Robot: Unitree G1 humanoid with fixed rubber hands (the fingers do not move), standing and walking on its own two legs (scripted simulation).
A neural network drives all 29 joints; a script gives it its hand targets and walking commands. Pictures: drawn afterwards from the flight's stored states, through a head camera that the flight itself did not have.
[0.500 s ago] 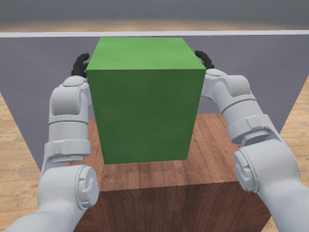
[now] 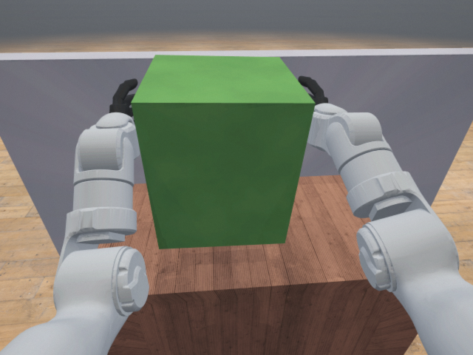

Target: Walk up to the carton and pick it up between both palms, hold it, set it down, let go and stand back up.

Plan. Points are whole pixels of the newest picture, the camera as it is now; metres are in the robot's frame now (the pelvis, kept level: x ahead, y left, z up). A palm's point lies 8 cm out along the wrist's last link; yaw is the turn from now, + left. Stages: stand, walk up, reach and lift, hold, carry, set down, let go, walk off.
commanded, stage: hold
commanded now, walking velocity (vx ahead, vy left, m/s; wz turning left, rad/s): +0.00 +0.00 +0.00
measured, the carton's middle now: (221, 150) +0.38 +0.01 +0.25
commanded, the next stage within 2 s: none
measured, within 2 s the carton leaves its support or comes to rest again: neither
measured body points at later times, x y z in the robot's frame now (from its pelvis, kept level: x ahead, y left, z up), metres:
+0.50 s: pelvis +0.00 +0.00 +0.00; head -0.09 +0.02 +0.44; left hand +0.39 +0.16 +0.30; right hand +0.38 -0.14 +0.30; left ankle +0.03 +0.14 -0.75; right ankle -0.02 -0.12 -0.75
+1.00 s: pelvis +0.00 +0.00 +0.00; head -0.09 +0.02 +0.44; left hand +0.39 +0.16 +0.29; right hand +0.38 -0.15 +0.31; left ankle +0.03 +0.14 -0.75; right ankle -0.02 -0.12 -0.75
